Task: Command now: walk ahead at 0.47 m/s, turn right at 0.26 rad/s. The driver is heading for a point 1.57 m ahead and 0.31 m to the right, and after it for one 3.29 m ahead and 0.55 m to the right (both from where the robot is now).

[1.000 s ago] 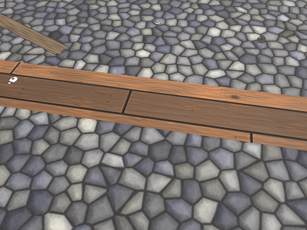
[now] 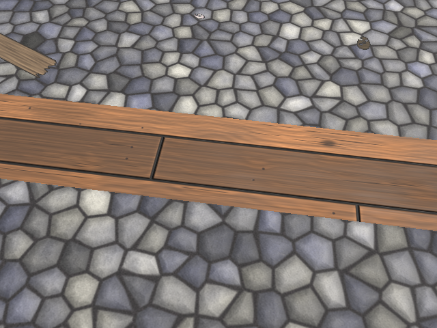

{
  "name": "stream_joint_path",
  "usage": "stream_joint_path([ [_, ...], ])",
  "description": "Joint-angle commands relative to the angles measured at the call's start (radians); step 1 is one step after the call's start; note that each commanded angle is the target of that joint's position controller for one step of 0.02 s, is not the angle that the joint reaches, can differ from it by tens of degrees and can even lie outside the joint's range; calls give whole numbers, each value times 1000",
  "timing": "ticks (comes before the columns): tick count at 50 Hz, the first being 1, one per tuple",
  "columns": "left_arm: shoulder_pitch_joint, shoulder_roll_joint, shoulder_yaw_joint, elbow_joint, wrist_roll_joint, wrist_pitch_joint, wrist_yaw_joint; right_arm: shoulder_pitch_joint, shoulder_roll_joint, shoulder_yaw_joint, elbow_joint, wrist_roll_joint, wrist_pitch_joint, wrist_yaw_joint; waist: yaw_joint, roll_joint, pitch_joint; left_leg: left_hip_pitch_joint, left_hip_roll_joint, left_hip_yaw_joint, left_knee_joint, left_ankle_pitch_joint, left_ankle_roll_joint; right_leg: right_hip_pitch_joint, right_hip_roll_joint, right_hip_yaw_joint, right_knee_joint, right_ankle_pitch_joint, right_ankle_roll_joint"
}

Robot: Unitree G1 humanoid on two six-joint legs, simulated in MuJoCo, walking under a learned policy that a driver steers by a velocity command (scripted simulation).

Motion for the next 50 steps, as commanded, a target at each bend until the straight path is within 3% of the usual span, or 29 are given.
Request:
stream_joint_path([
  [1, 218, 103, 36, 21, -4, -20, 14, 6, -177, -35, -22, -2, -6, -14, 151, 129, -67, -93, 257, 17, 339, 1214, 62, 314, 90, -23, -46, -26, -74],
  [2, 355, 122, 51, 69, 2, -25, 20, -14, -190, -40, -29, 2, 0, -13, 213, 113, -129, -154, 241, 42, 534, 1120, 51, 480, 86, -5, -117, 1, -97],
  [3, 486, 188, 75, 97, 22, -25, 27, -14, -171, -37, -54, 4, 2, -7, 252, 44, -205, -342, 205, 59, 818, 797, 42, 681, -80, 212, -136, -148, -143],
  [4, 490, 266, 93, 92, 31, -16, 24, 76, -63, -25, -83, 19, 2, 16, 161, -186, -280, -727, -15, 31, 1226, -84, 0, 904, -365, 799, -251, -195, -331],
  [5, 415, 241, 91, 87, -8, -8, 13, -38, -140, -43, -115, 4, -2, 21, 156, -72, -236, -856, 15, -119, 1286, -50, 22, 852, -337, 906, -378, -326, -320],
  [6, 310, 199, 79, 61, -13, -10, 14, -156, -162, -48, -168, 6, -14, 26, 126, -40, -89, -903, 70, -125, 1233, 60, 29, 708, -319, 756, -406, -289, -281],
  [7, 272, 147, 67, 57, -9, -16, 12, -196, -166, -51, -182, 3, -22, 25, 92, 44, -36, -855, 104, -121, 1161, 123, 26, 585, -284, 661, -427, -139, -247],
  [9, 263, 105, 52, 59, -8, -31, 25, -196, -144, -53, -198, -15, 1, 24, 27, 55, -18, -740, 134, -128, 1060, 122, -5, 431, -202, 516, -432, 80, -203],
  [11, 308, 121, 51, 65, -12, -48, 31, -198, -122, -52, -216, -23, 32, 27, 9, 31, -23, -715, 138, -113, 979, 102, -35, 389, -168, 451, -433, 179, -196],
  [14, 373, 158, 56, 61, -17, -49, 36, -325, -130, -54, -275, -27, 56, 32, 33, -4, 10, -784, 141, -77, 847, 192, -76, 364, -130, 415, -458, 182, -173],
  [19, 498, 156, 55, 56, -17, -37, 35, -549, -143, -52, -368, -17, 63, 43, 117, -44, 4, -873, 111, -59, 636, 374, -98, 489, -103, 423, -418, 328, -90],
  [25, 569, 173, 59, 39, 1, -27, 51, -713, -150, -33, -458, -4, 50, 50, 165, -75, 5, -890, 55, -51, 450, 350, -75, 665, -126, 474, -333, 467, -103],
  [27, 539, 178, 59, 31, 1, -32, 59, -668, -161, -34, -458, -1, 38, 49, 130, -86, -3, -753, 41, -48, 356, 341, -42, 654, -135, 464, -303, 540, -78],
  [28, 513, 189, 60, 25, -1, -37, 59, -592, -179, -41, -438, -2, 33, 43, 94, -92, -32, -623, 16, -39, 326, 312, -20, 631, -131, 450, -248, 662, -56],
  [29, 503, 201, 62, 25, -1, -44, 54, -472, -207, -54, -401, -1, 25, 34, 46, -84, -93, -481, -9, -28, 299, 300, 3, 632, -115, 435, -133, 761, -40],
  [30, 481, 203, 62, 21, -5, -53, 45, -323, -234, -66, -363, -5, 13, 22, -31, -63, -169, -279, 33, -56, 255, 347, 34, 561, -78, 400, 39, 700, -23],
  [31, 488, 150, 48, -13, -11, -61, 38, -158, -304, -83, -347, -29, 8, 5, -79, 28, -308, -41, 248, -279, 279, 232, 81, 408, -28, 361, 294, 372, -14],
  [32, 675, 66, 38, 5, -56, -49, 36, -127, -387, -110, -319, -38, 20, 14, 1, 307, -424, 189, 499, -756, 198, 253, 255, 110, 143, 254, 619, -409, 31],
  [33, 620, 167, 49, 20, -12, -38, 47, -192, -290, -99, -328, -12, 33, 27, 16, 115, -312, 65, 452, -808, 125, 63, 233, 8, 64, 272, 688, -357, 15],
  [34, 491, 164, 52, -7, 1, -37, 40, -289, -217, -80, -344, -2, 31, 30, 27, 36, -145, -105, 399, -635, 92, 69, 202, -4, 32, 271, 656, -255, 19],
  [35, 428, 146, 48, -27, 4, -39, 34, -326, -182, -70, -339, -9, 25, 34, 40, 2, -81, -202, 350, -518, 68, 183, 176, 8, 6, 266, 611, -207, 21],
  [36, 399, 142, 50, -38, 12, -32, 26, -312, -172, -65, -323, -10, 19, 32, 51, 30, -54, -252, 309, -428, 54, 291, 156, 21, -14, 259, 575, -196, 25],
  [38, 411, 118, 45, -41, 21, -15, 13, -269, -161, -58, -283, 0, 4, 33, 78, 85, -58, -301, 264, -330, 31, 408, 135, 69, -27, 240, 518, -189, 37],
  [41, 356, 100, 39, -62, 29, -3, 0, -205, -181, -62, -248, 12, -13, 37, 85, 91, -48, -297, 257, -265, -5, 476, 151, 6, -48, 198, 464, -153, 54],
  [45, 149, 89, 21, -133, 25, -5, -12, -138, -183, -60, -219, 14, -5, 37, 48, 82, 5, -297, 222, -186, -54, 501, 142, -68, -90, 130, 266, -10, 83],
  [48, 38, 72, 5, -166, 15, -10, -14, -88, -200, -62, -201, 15, -4, 36, 18, 91, 12, -286, 209, -139, -48, 568, 124, -6, -74, 89, 90, 70, 85],
  [50, -9, 82, 3, -180, 10, -11, -10, -56, -211, -63, -188, 12, -1, 34, 4, 94, 14, -243, 226, -136, -30, 594, 121, 21, -59, 75, 21, 77, 76],
])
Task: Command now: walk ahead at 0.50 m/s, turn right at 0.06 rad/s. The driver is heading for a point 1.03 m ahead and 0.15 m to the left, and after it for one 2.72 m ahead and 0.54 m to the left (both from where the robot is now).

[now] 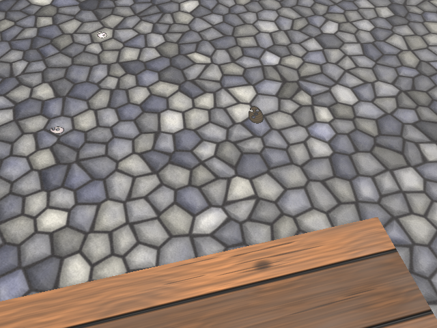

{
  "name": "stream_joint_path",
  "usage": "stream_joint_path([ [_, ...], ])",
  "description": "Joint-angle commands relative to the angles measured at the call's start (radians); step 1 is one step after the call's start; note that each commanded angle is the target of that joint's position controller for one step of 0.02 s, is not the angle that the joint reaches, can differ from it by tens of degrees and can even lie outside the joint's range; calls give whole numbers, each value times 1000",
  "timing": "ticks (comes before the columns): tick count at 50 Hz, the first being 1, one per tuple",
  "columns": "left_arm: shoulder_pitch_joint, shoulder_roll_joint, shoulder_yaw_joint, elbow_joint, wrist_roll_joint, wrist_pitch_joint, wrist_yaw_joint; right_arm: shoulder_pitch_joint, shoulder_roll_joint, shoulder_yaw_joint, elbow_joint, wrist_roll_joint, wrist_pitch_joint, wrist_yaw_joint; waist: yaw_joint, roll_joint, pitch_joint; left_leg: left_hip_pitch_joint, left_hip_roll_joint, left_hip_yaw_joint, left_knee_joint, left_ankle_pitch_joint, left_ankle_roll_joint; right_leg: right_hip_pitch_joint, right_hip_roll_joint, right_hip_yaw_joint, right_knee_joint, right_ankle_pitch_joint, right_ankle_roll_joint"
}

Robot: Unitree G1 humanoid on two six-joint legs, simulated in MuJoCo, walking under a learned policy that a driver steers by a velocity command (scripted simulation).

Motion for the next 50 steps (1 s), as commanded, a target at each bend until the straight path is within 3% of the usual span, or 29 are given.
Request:
stream_joint_path([
  [1, -108, 46, 0, -85, -7, -15, 3, 31, -151, -26, -34, -2, -10, -6, 10, 131, 41, -32, 266, -127, -39, 445, 114, 58, 33, -50, -98, 26, -11],
  [4, -97, 66, 8, -89, -4, -23, 12, 28, -163, -29, -21, -7, 0, -16, 35, 132, 37, 38, 299, -124, 43, 589, 101, 128, 60, -54, -169, -58, -50],
  [5, -35, 76, 15, -69, -1, -28, 18, 20, -170, -30, -19, -6, 3, -18, 64, 132, 6, 50, 293, -111, 124, 706, 89, 216, 87, -62, -202, -85, -66],
  [6, 94, 90, 26, -23, 5, -36, 26, 11, -171, -29, -17, -2, 9, -19, 122, 106, -60, 31, 262, -78, 277, 767, 72, 377, 116, -78, -272, -61, -89],
  [7, 255, 135, 44, 25, 21, -48, 37, 6, -153, -22, -30, 2, 11, -19, 180, 73, -159, -104, 222, -48, 478, 620, 52, 616, 42, 2, -275, -68, -125],
  [8, 389, 234, 68, 36, 44, -52, 48, 41, -69, -1, -79, 28, 10, -14, 195, -102, -298, -400, 115, 23, 824, 167, 10, 897, -251, 387, -315, -178, -209],
  [9, 387, 249, 78, 49, 6, -34, 40, 85, -106, -18, -66, 21, 15, -16, 168, -174, -340, -574, 16, -40, 1027, -299, 10, 918, -355, 690, -436, -183, -283],
  [10, 290, 191, 65, 37, -17, -26, 34, 14, -148, -32, -73, -1, 22, -18, 128, -59, -180, -642, 85, -96, 1068, -229, 20, 791, -303, 560, -449, -228, -259],
  [11, 215, 130, 49, 26, -21, -32, 29, -49, -122, -26, -87, -5, 17, -9, 108, -19, -74, -641, 118, -99, 1031, -154, 19, 651, -257, 441, -489, -191, -239],
  [12, 176, 94, 40, 27, -17, -38, 28, -69, -102, -24, -87, -5, 19, -5, 77, -9, -22, -602, 149, -94, 969, -106, 17, 555, -202, 350, -530, -147, -202],
  [13, 172, 77, 34, 39, -20, -45, 32, -68, -98, -25, -86, -20, 31, 0, 52, -26, 1, -561, 167, -91, 926, -88, 6, 490, -166, 287, -553, -88, -179],
  [15, 206, 77, 34, 62, -20, -62, 35, -54, -78, -23, -74, -29, 51, 13, 32, -21, -9, -518, 167, -73, 901, -54, -10, 457, -136, 220, -577, 23, -175],
  [19, 285, 98, 40, 100, -20, -78, 40, -173, -77, -28, -104, -18, 69, 23, 46, -6, 34, -646, 171, -90, 836, 70, -26, 495, -129, 104, -629, 77, -160],
  [25, 350, 88, 28, 130, -20, -81, 50, -361, -58, -13, -165, -15, 64, 30, 82, -10, 66, -672, 136, -40, 594, 252, -23, 560, -110, -47, -623, 240, -106],
  [29, 421, 97, 25, 166, -14, -75, 67, -470, -49, 0, -215, -20, 59, 35, 115, -9, 86, -662, 115, 41, 454, 217, 13, 687, -141, -108, -567, 408, -97],
  [32, 406, 131, 31, 172, -11, -64, 81, -423, -68, -9, -215, -22, 57, 30, 77, -43, 36, -552, 46, 100, 409, 82, 69, 765, -162, -154, -407, 796, -83],
  [34, 385, 160, 39, 166, -6, -48, 84, -269, -103, -29, -174, -26, 54, 23, 11, -63, -59, -380, -18, 118, 376, -2, 121, 768, -169, -177, -152, 946, -84],
  [35, 368, 169, 42, 154, -11, -42, 81, -133, -136, -48, -133, -35, 46, 19, -55, -42, -131, -181, -23, 79, 296, 30, 157, 668, -155, -195, 59, 813, -70],
  [36, 351, 145, 35, 114, -17, -46, 75, 3, -226, -79, -110, -46, 46, 6, -110, 58, -230, 62, 172, -177, 268, -31, 225, 439, -115, -206, 375, 434, -46],
  [37, 366, 74, 28, 52, -34, -56, 54, -53, -302, -100, -134, -25, 59, 3, -30, 304, -296, 314, 427, -755, 141, 40, 393, 5, 141, -125, 742, -434, 9],
  [38, 262, 139, 38, 29, -15, -67, 48, -66, -285, -98, -130, 2, 70, 3, -48, 101, -242, 274, 404, -706, 102, 66, 378, -112, 77, 58, 759, -369, -7],
  [39, 207, 121, 32, 3, -25, -80, 42, -121, -242, -86, -132, 4, 71, -3, -22, 65, -128, 153, 386, -580, 81, 110, 343, -133, 31, 64, 695, -283, -9],
  [40, 216, 118, 32, 10, -26, -84, 43, -157, -188, -73, -130, 1, 68, -4, 26, -8, -38, 11, 342, -492, 51, 218, 295, -81, -2, 57, 591, -244, -4],
  [42, 236, 97, 29, 9, 7, -47, 42, -203, -153, -58, -137, 7, 54, -13, 85, 7, -13, -129, 250, -367, 28, 325, 245, 30, -31, 60, 476, -239, 26],
  [43, 243, 91, 30, 4, 15, -28, 38, -194, -157, -57, -137, 11, 43, -12, 93, 24, -19, -151, 231, -344, 23, 364, 241, 51, -30, 52, 443, -240, 39],
  [46, 180, 82, 27, -30, 17, -2, 29, -146, -197, -65, -128, 13, 29, -10, 88, 56, -8, -177, 191, -298, -2, 401, 228, 17, -31, 18, 328, -162, 71],
  [48, 95, 84, 25, -59, 13, 1, 25, -101, -189, -61, -120, 12, 28, -9, 57, 77, 12, -155, 176, -280, -15, 418, 195, -25, -36, 3, 222, -68, 78],
  [50, 37, 79, 21, -78, 7, -1, 24, -65, -180, -56, -110, 12, 29, -10, 35, 87, 19, -119, 160, -238, 27, 646, 145, -20, -17, -13, 122, 3, 73],
])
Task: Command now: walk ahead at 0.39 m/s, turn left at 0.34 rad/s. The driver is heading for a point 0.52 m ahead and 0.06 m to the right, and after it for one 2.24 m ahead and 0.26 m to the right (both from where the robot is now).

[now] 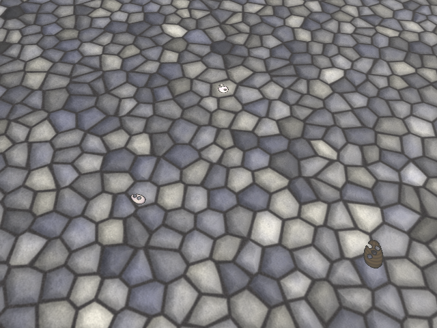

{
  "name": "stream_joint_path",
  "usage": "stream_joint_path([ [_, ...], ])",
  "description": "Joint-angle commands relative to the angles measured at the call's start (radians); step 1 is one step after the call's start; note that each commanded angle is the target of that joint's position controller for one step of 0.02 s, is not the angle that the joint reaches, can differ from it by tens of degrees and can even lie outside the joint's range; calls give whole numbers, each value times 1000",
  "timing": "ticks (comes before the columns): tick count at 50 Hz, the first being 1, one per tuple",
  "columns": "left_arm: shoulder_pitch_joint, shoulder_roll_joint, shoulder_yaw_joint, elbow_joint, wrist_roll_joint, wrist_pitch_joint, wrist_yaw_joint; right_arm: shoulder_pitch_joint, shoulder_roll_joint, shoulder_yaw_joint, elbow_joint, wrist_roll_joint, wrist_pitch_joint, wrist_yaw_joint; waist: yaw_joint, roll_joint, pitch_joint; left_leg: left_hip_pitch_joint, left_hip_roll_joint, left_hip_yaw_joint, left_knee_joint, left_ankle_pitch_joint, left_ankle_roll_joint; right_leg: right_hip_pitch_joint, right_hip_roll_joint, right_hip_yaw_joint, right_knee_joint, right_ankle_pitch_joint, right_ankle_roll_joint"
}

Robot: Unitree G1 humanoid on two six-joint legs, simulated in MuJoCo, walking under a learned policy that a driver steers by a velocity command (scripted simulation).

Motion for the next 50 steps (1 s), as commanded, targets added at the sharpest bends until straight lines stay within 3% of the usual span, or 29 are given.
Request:
stream_joint_path([
  [1, -32, 50, 4, -61, -8, -2, -3, 63, -122, -19, -35, 1, -13, -6, -8, 83, -8, 1, 232, -116, -30, 717, 45, 35, 53, -76, -123, 115, 0],
  [6, -85, 54, -7, -71, -21, -17, 5, 97, -111, -5, -21, -16, 0, -24, -42, 122, -36, 100, 239, -108, 62, 824, -3, 134, 128, -92, -302, 158, -47],
  [7, -55, 67, -4, -61, -19, -22, 8, 83, -114, -4, -23, -20, 0, -28, -26, 129, -41, 110, 250, -123, 96, 844, -8, 177, 138, -82, -335, 133, -62],
  [9, 95, 106, 9, -8, -15, -37, 21, 31, -138, -8, -31, -16, -7, -36, 49, 128, -76, 127, 257, -148, 228, 900, -26, 326, 160, -63, -442, 131, -99],
  [10, 192, 114, 12, 23, -11, -55, 28, 6, -141, -7, -35, -3, -12, -33, 106, 87, -112, 91, 220, -127, 362, 796, -41, 471, 123, -42, -553, 325, -117],
  [11, 299, 172, 19, 38, 2, -67, 38, 23, -98, 8, -70, 11, -21, -31, 122, -21, -236, -56, 162, -95, 585, 394, -64, 714, -90, 135, -469, 815, -164],
  [12, 281, 213, 30, 39, -17, -51, 28, 246, -16, 17, -27, 50, -6, -35, 31, -231, -394, -238, 4, -39, 866, -450, -99, 916, -341, 397, -402, 1256, -376],
  [13, 253, 148, 19, 23, -49, -34, 16, 218, -104, 4, 10, 8, 15, -42, 43, -64, -379, -262, 29, -90, 915, -430, -93, 808, -296, 417, -466, 1068, -381],
  [14, 167, 92, 2, 15, -52, -31, 15, 137, -98, 2, 7, -10, 25, -38, 27, -15, -239, -282, 59, -101, 912, -369, -103, 675, -239, 324, -524, 846, -350],
  [15, 95, 45, -15, 7, -44, -24, 20, 86, -80, 8, 0, -22, 34, -33, 8, 7, -155, -278, 93, -90, 847, -328, -112, 566, -183, 256, -580, 671, -303],
  [16, 73, 29, -25, 11, -41, -22, 28, 51, -69, 10, -3, -28, 48, -26, -1, -25, -102, -248, 117, -83, 777, -297, -124, 484, -140, 193, -626, 594, -271],
  [17, 65, 40, -25, 24, -37, -18, 32, 72, -53, 15, 10, -33, 64, -20, -19, -66, -90, -181, 117, -55, 732, -268, -136, 412, -99, 138, -651, 533, -249],
  [19, 73, 59, -23, 43, -26, -18, 31, 92, -31, 24, 33, -25, 83, -20, -30, -83, -108, -113, 111, -15, 622, -258, -148, 373, -62, 87, -662, 444, -231],
  [22, 102, 88, -16, 68, -24, -7, 30, 38, -25, 32, 46, -24, 100, -31, -4, -97, -104, -104, 127, 17, 466, -250, -148, 371, -58, 110, -696, 137, -227],
  [25, 100, 106, -7, 82, -26, 16, 31, -2, -33, 36, 58, -20, 102, -32, 6, -111, -70, -79, 132, 39, 356, -183, -134, 325, -54, 150, -739, -194, -211],
  [28, 107, 94, -7, 100, -36, 37, 35, 15, -17, 47, 89, -27, 84, -35, -9, -52, -19, 19, 150, 25, 147, -60, -98, 232, -37, 155, -743, -357, -142],
  [29, 120, 81, -8, 106, -38, 39, 33, 16, -31, 49, 89, -36, 73, -38, -1, -14, 2, 17, 208, -52, 77, -64, -82, 221, -18, 148, -719, -352, -104],
  [30, 148, 64, -8, 109, -47, 42, 31, -13, -68, 46, 86, -31, 63, -41, 40, 60, 34, -90, 262, -139, 29, -172, -57, 259, 45, 91, -689, -280, -77],
  [31, 140, 46, -11, 122, -49, 43, 26, -38, -44, 54, 99, -16, 54, -38, 49, 118, 57, -241, 277, -162, -27, -267, -54, 395, 79, 45, -641, -151, -73],
  [32, 154, 37, -13, 138, -43, 40, 24, -59, -27, 61, 103, -13, 42, -38, 67, 137, 41, -297, 277, -163, -65, -282, -71, 504, 78, 38, -600, -60, -76],
  [35, 190, 55, -10, 180, -33, 31, 24, -66, -34, 58, 115, -6, 28, -43, 74, 103, 20, -246, 243, -116, -49, -172, -95, 534, 56, 53, -593, -7, -89],
  [39, 181, 35, -19, 213, -37, 26, 29, -11, -10, 62, 145, -10, 33, -43, 46, 48, 25, -158, 234, -92, -10, -88, -79, 464, 52, 59, -616, -20, -86],
  [50, 217, 9, -29, 291, -37, 29, 43, 12, 11, 69, 184, -8, 32, -48, 41, 32, 21, -114, 233, -74, 7, 1, -74, 480, 48, 55, -598, 53, -82],
])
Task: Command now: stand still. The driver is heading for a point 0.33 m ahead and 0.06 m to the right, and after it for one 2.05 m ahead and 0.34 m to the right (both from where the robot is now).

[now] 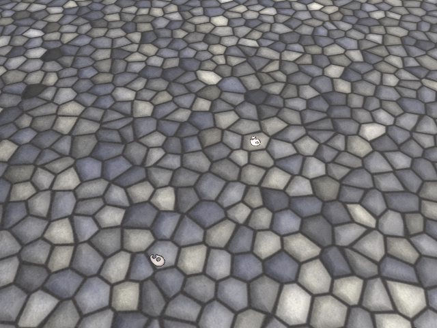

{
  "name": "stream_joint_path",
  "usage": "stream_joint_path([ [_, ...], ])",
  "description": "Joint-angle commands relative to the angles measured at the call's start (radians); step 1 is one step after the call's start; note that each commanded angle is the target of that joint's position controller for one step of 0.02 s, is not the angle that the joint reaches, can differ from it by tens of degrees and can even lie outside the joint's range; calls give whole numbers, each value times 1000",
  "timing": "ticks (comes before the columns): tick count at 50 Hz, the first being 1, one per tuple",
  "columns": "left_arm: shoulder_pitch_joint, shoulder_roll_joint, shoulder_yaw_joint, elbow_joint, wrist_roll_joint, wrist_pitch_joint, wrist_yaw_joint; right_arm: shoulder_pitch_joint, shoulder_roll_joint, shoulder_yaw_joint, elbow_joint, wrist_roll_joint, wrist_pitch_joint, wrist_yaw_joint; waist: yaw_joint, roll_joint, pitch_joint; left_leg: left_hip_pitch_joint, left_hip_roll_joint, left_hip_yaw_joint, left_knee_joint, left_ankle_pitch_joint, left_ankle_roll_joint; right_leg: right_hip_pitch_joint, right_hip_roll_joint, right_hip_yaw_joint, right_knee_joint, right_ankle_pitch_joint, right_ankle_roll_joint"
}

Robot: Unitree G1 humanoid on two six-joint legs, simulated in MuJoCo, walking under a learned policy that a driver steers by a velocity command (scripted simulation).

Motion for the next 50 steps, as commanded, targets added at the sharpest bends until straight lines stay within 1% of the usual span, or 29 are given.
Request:
stream_joint_path([
  [1, 44, 76, 11, -5, 0, -5, 6, 69, -82, -11, -2, 0, -4, -4, -4, 3, 50, -109, 117, -103, -95, 78, 35, 62, -101, 117, -51, 21, -15],
  [12, 54, 54, 9, 37, 0, -1, 14, 90, -60, -5, 23, 0, -5, -10, -3, 9, 58, -94, 117, -96, -91, 126, 34, 76, -103, 113, -34, 63, -15],
  [13, 59, 49, 8, 41, 0, 0, 13, 105, -57, -5, 29, -2, -5, -10, -6, 12, 40, -87, 110, -96, -104, 42, 38, 82, -92, 107, -34, -9, -16],
  [15, 46, 60, 16, 33, 4, 6, 10, 123, -92, -21, 30, -5, 2, -8, -14, 48, 68, -112, 100, -122, -121, -231, 71, 29, -37, 63, 36, -229, -28],
  [16, 33, 60, 20, 23, 9, 8, 5, 131, -111, -30, 24, -5, 6, -6, -24, 84, 104, -126, 124, -174, -149, -385, 100, -40, -7, 35, 91, -333, -35],
  [17, 0, 53, 21, 5, 15, 7, -2, 163, -124, -38, 25, -4, 9, -4, -45, 111, 151, -118, 174, -250, -200, -502, 134, -135, 16, 8, 164, -363, -35],
  [18, -29, 28, 17, -16, 25, 2, -9, 186, -141, -48, 28, -4, 8, -4, -58, 143, 197, -102, 246, -331, -246, -564, 173, -212, 20, -34, 240, -332, -32],
  [19, -57, 22, 16, -37, 32, -7, -15, 195, -145, -54, 29, -5, 4, -4, -64, 153, 230, -96, 303, -386, -273, -552, 205, -266, -13, -38, 307, -286, -35],
  [21, -99, 48, 26, -76, 29, -30, -24, 205, -144, -61, 27, -17, -13, 0, -67, 130, 235, -24, 335, -404, -274, -407, 233, -359, -52, -16, 378, -298, -42],
  [24, -103, 61, 40, -109, 12, -60, -38, 189, -147, -69, 20, -17, -37, 4, -43, 111, 193, 28, 302, -306, -217, -184, 209, -305, -56, -29, 291, -271, -45],
  [25, -66, 54, 44, -104, 6, -65, -41, 165, -150, -71, 13, -12, -41, 6, -14, 108, 175, -16, 279, -258, -185, -120, 191, -201, -38, -52, 225, -218, -47],
  [26, 25, 41, 48, -77, 1, -68, -42, 124, -151, -72, 2, -4, -44, 8, 38, 96, 152, -116, 241, -197, -127, -69, 165, -20, -4, -82, 136, -157, -49],
  [27, 155, 56, 62, -29, -1, -71, -36, 103, -141, -68, -9, -5, -50, 12, 90, 48, 105, -224, 188, -136, -10, 33, 137, 199, 32, -76, 86, -144, -51],
  [28, 299, 126, 86, 3, 13, -77, -23, 77, -101, -55, -32, -7, -62, 21, 153, -120, 43, -346, 92, -10, 275, 66, 92, 374, -125, 144, -43, -273, -80],
  [29, 425, 237, 111, 34, 11, -69, -17, 113, -38, -42, -70, -5, -68, 28, 150, -371, -26, -537, -43, 109, 601, -236, 41, 471, -380, 592, -211, -367, -188],
  [30, 332, 162, 89, 22, 10, -55, -13, 66, -101, -58, -73, -32, -60, 28, 86, -171, 57, -569, 21, 12, 751, -260, 53, 348, -399, 610, -208, -246, -203],
  [31, 216, 133, 77, -19, 13, -59, -14, 53, -69, -53, -73, -29, -59, 34, 36, -56, 107, -555, 62, -10, 789, -175, 57, 253, -378, 487, -172, -52, -200],
  [32, 149, 115, 69, -40, 15, -66, -16, 68, -41, -47, -60, -21, -61, 36, 3, -4, 101, -506, 86, -15, 770, -109, 49, 200, -337, 367, -160, 169, -186],
  [33, 126, 94, 58, -47, 13, -73, -14, 75, -40, -50, -55, -22, -57, 36, -18, 1, 80, -463, 99, -4, 737, -85, 40, 178, -303, 272, -153, 320, -169],
  [34, 111, 70, 47, -45, 11, -79, -11, 89, -41, -50, -51, -25, -47, 36, -34, -25, 59, -423, 98, 15, 709, -74, 28, 164, -265, 188, -146, 458, -153],
  [36, 145, 59, 32, -25, 12, -86, -4, 89, -48, -54, -52, -20, -29, 35, -46, -64, 30, -398, 70, 43, 657, -39, 13, 183, -229, 101, -110, 691, -138],
  [38, 161, 60, 19, -12, 12, -85, 6, 44, -37, -50, -62, -10, -16, 31, -49, -85, 29, -393, 54, 60, 551, 0, 4, 187, -210, 51, -94, 790, -129],
  [41, 159, 58, 5, -3, 12, -75, 16, -48, -25, -37, -85, -3, -9, 20, -32, -116, 31, -325, 29, 90, 357, 53, 7, 162, -188, 6, -64, 829, -116],
  [43, 180, 55, 1, 11, 11, -69, 19, -64, -33, -34, -83, 0, -8, 14, -20, -130, 20, -271, 21, 99, 292, 85, 18, 162, -195, 11, -37, 814, -117],
  [45, 176, 51, -2, 17, 8, -64, 19, -59, -41, -35, -74, -2, -10, 10, -23, -117, 26, -217, 22, 93, 237, 96, 36, 150, -212, 34, -3, 754, -124],
  [47, 146, 56, -1, 19, 2, -60, 17, -9, -40, -35, -52, -7, -21, 4, -63, -69, 30, -95, 29, 80, 78, 220, 55, 116, -201, 37, 73, 673, -99],
  [48, 170, 58, 0, 19, 5, -62, 15, 44, -85, -45, -38, -12, -33, 0, -69, -15, -9, 24, 99, 5, 54, 482, 67, 75, -165, 29, 141, 522, -65],
  [49, 257, 33, -2, 25, 1, -59, 17, 99, -140, -56, -27, -19, -41, 0, -34, 65, -83, 152, 234, -113, 112, 842, 128, 7, -108, 0, 228, 155, -42],
  [50, 325, -16, -7, 60, -18, -34, 21, 108, -101, -44, -22, -8, -34, 0, -38, 153, -146, 160, 354, -232, 93, 939, 254, -11, -29, -25, 323, -276, -24],
])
